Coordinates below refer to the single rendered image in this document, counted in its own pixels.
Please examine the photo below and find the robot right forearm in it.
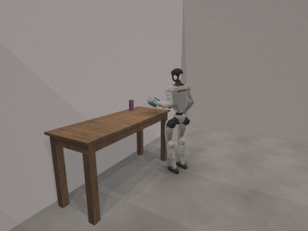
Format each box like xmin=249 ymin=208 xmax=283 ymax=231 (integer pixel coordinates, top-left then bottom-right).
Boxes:
xmin=182 ymin=103 xmax=193 ymax=113

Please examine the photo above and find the sponge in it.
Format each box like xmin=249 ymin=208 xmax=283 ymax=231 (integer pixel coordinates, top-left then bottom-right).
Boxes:
xmin=147 ymin=96 xmax=160 ymax=108

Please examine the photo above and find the robot right upper arm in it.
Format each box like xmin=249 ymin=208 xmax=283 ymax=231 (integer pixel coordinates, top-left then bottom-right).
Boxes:
xmin=185 ymin=84 xmax=194 ymax=105

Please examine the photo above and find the robot left upper arm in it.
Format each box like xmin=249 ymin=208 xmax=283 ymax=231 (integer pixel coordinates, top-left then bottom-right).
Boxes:
xmin=165 ymin=86 xmax=174 ymax=109

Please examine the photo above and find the table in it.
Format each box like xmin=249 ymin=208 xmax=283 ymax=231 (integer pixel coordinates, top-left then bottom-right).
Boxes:
xmin=44 ymin=107 xmax=170 ymax=225

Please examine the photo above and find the robot right thigh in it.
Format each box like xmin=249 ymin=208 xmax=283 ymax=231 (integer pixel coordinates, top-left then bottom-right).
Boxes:
xmin=177 ymin=116 xmax=190 ymax=145

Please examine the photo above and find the left robot hand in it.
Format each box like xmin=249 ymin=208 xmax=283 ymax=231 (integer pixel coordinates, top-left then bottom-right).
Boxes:
xmin=146 ymin=95 xmax=155 ymax=103

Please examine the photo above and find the humanoid robot head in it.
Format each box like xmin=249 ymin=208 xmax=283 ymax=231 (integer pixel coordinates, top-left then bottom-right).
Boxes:
xmin=170 ymin=68 xmax=185 ymax=87

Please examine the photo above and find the robot left forearm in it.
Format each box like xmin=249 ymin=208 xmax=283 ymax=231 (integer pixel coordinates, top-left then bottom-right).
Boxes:
xmin=152 ymin=99 xmax=170 ymax=108

